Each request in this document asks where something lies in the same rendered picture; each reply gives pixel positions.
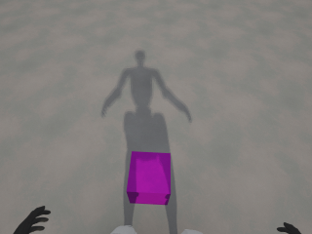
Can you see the left robot hand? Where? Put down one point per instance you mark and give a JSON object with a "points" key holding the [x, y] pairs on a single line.
{"points": [[26, 226]]}

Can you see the carton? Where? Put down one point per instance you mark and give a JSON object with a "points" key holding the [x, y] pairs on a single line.
{"points": [[149, 180]]}

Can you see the right robot hand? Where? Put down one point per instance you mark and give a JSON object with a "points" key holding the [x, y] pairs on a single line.
{"points": [[289, 228]]}

